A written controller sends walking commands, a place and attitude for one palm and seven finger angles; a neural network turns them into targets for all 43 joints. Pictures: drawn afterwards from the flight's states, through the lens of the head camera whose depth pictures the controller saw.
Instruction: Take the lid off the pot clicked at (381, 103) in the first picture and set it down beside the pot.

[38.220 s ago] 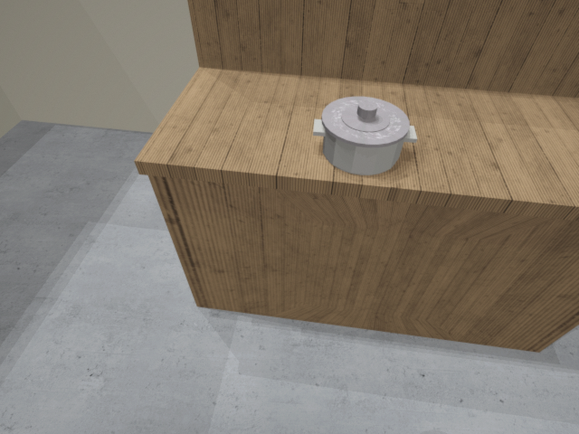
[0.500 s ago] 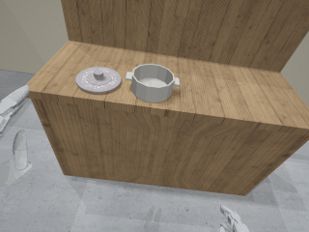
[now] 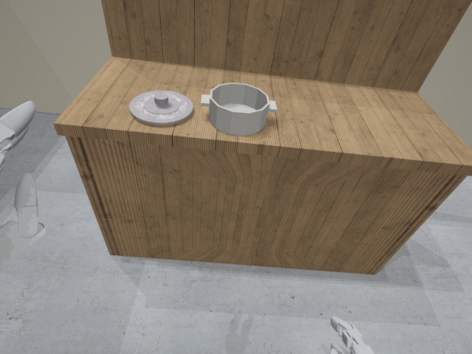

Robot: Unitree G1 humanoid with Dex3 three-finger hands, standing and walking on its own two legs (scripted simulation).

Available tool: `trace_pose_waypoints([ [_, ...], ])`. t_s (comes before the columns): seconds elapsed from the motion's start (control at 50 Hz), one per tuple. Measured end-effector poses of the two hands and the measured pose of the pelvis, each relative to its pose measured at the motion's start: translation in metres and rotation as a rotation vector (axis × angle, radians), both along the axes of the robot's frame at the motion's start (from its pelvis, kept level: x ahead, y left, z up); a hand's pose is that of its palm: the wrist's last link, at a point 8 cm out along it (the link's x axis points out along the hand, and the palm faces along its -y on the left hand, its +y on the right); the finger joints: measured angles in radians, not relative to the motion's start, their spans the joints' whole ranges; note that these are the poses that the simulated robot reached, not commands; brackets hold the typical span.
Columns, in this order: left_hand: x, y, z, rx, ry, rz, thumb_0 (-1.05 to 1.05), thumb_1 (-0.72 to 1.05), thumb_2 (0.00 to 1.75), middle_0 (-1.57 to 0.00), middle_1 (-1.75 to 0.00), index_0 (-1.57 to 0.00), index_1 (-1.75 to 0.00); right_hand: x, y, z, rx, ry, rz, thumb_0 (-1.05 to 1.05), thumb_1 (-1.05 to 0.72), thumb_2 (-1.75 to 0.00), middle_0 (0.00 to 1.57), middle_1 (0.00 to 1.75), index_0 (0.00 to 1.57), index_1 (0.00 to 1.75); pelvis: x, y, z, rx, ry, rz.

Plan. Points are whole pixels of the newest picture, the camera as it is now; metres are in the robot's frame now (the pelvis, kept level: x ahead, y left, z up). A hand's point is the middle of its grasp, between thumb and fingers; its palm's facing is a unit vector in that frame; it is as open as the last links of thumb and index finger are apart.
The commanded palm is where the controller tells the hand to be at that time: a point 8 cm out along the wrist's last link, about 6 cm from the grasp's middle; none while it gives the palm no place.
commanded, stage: stop stepping back and stand still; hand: left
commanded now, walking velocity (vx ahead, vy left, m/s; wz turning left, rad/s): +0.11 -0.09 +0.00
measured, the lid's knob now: (161, 99) +0.82 +0.23 +0.02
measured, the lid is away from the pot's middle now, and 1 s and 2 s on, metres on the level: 0.24 0.24 0.24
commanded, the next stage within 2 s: let the arm hang, fingers relaxed in 1.82 s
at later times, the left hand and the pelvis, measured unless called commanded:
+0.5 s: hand out of the picture +0.07 +0.22 -0.19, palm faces +0.14 -0.97 -0.20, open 7.0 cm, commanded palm none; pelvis +0.04 +0.01 -0.02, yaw +8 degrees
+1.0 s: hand out of the picture +0.17 +0.22 -0.16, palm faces +0.09 -0.97 -0.22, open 7.4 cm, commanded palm none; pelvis +0.10 +0.03 +0.01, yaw +5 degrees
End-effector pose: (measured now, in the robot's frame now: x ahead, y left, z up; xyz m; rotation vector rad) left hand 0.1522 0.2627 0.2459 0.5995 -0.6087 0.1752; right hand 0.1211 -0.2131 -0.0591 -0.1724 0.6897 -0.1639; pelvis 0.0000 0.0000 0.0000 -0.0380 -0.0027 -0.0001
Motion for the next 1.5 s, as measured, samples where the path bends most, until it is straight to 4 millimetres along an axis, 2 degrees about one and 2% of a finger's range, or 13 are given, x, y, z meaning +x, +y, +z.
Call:
trace_pose_waypoints([
  [0.04,-0.004,0.009,0.006,0.038,-0.008,0.064,0.01,0.88,0.89,-0.22,-0.3,-0.21,-0.3,-0.007,0.0,-0.015,0.022,0.053,0.005,0.01,-0.9,-0.9,0.2,0.3,0.2,0.3,0.0,0.001,-0.003,-0.014,-0.002,0.009],
  [0.08,0.004,0.023,-0.019,0.049,0.079,0.147,0.01,0.88,0.9,-0.21,-0.3,-0.21,-0.3,-0.01,-0.005,-0.038,0.03,0.097,0.036,0.01,-0.9,-0.9,0.2,0.3,0.2,0.3,-0.002,0.003,-0.015,-0.005,0.013,0.034],
  [0.14,0.022,0.047,-0.112,-0.181,0.416,0.28,0.0,0.89,0.9,-0.2,-0.3,-0.2,-0.3,-0.015,-0.01,-0.064,0.028,0.206,0.059,0.01,-0.9,-0.9,0.2,0.3,0.2,0.3,-0.005,0.009,-0.022,-0.019,0.012,0.106],
  [0.2,0.014,0.049,-0.226,-0.44,0.787,0.377,0.0,0.9,0.9,-0.2,-0.29,-0.2,-0.3,-0.022,-0.011,-0.067,-0.001,0.286,0.078,0.01,-0.91,-0.9,0.2,0.3,0.2,0.3,-0.003,0.013,-0.024,0.001,0.011,0.138],
  [0.28,-0.032,0.014,-0.36,-0.579,1.311,0.348,0.01,0.91,0.9,-0.19,-0.29,-0.19,-0.3,-0.033,-0.016,-0.063,-0.072,0.31,0.048,0.01,-0.91,-0.9,0.2,0.3,0.2,0.3,-0.002,0.023,-0.033,0.011,0.03,0.115],
  [0.34,-0.078,-0.021,-0.413,-0.618,1.651,0.304,0.01,0.91,0.89,-0.2,-0.29,-0.19,-0.3,-0.058,-0.022,-0.062,-0.1,0.391,-0.023,0.01,-0.91,-0.9,0.2,0.3,0.2,0.3,0.002,0.02,-0.031,0.045,0.036,0.087],
  [0.48,-0.095,-0.003,-0.405,-0.65,1.674,0.466,-0.04,0.98,0.89,-0.21,-0.3,-0.21,-0.3,-0.088,-0.041,-0.077,-0.112,0.7,-0.026,0.0,-0.91,-0.9,0.2,0.3,0.2,0.3,0.033,0.011,-0.025,0.037,0.071,0.134],
  [0.66,-0.115,0.022,-0.389,-0.639,1.83,0.615,0.0,0.92,0.89,-0.2,-0.29,-0.2,-0.3,-0.007,0.01,-0.074,-0.021,0.572,-0.002,0.01,-0.91,-0.9,0.2,0.3,0.2,0.3,0.065,0.037,-0.007,0.01,0.059,0.111],
  [0.74,-0.095,0.024,-0.39,-0.636,1.857,0.601,0.0,0.91,0.89,-0.2,-0.29,-0.2,-0.3,0.02,0.034,-0.075,0.018,0.521,-0.007,0.0,-0.93,-0.9,0.2,0.3,0.2,0.3,0.077,0.042,-0.004,0.038,0.042,0.083],
  [0.94,-0.009,0.003,-0.377,-0.616,1.713,0.495,0.01,0.91,0.89,-0.2,-0.29,-0.2,-0.3,0.046,0.03,-0.08,0.06,0.555,-0.031,0.0,-0.94,-0.89,0.2,0.3,0.2,0.3,0.1,0.037,0.003,0.044,0.03,0.09],
  [1.06,0.016,0.0,-0.373,-0.584,1.68,0.466,0.0,0.9,0.89,-0.2,-0.29,-0.2,-0.3,0.036,0.024,-0.075,0.062,0.576,-0.065,0.0,-0.92,-0.9,0.2,0.3,0.2,0.3,0.097,0.031,0.007,0.053,0.032,0.077],
  [1.18,0.014,0.005,-0.371,-0.571,1.665,0.472,0.01,0.9,0.89,-0.2,-0.29,-0.2,-0.3,0.012,0.019,-0.078,0.056,0.618,-0.08,0.0,-0.91,-0.9,0.2,0.3,0.2,0.3,0.089,0.03,0.006,0.038,0.024,0.082],
  [1.5,-0.066,0.004,-0.376,-0.621,1.784,0.523,0.0,0.91,0.89,-0.2,-0.29,-0.2,-0.3,-0.049,0.035,-0.073,0.077,0.701,-0.071,0.0,-0.91,-0.9,0.2,0.3,0.2,0.3,0.068,0.036,0.012,0.031,-0.007,0.081],
])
